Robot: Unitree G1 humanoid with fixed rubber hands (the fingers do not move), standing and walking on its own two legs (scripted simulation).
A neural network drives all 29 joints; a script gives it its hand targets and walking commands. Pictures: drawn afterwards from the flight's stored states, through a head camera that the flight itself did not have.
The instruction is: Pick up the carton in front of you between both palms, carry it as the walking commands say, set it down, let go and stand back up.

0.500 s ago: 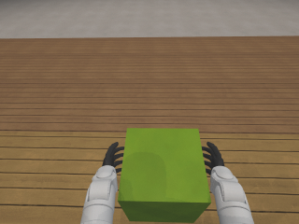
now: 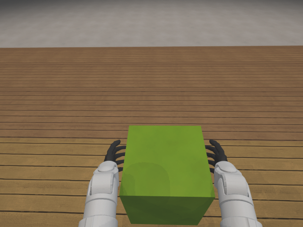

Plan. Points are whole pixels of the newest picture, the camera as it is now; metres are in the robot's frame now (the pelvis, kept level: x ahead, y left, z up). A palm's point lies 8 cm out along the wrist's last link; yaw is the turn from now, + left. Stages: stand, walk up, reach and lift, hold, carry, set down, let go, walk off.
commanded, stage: reach and lift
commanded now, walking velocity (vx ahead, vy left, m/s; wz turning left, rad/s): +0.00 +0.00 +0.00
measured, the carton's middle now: (164, 177) +0.31 +0.00 -0.05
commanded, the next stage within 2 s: hold in 0.58 s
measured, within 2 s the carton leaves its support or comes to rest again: neither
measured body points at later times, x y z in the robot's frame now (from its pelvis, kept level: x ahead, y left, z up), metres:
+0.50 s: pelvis +0.02 +0.00 +0.01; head -0.02 +0.00 +0.45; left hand +0.32 +0.15 +0.03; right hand +0.32 -0.15 +0.03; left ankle +0.02 +0.13 -0.74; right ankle +0.02 -0.13 -0.74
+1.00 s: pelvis +0.01 +0.00 +0.01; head -0.04 +0.00 +0.45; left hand +0.31 +0.15 +0.05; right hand +0.31 -0.15 +0.05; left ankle +0.03 +0.13 -0.74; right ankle +0.02 -0.13 -0.74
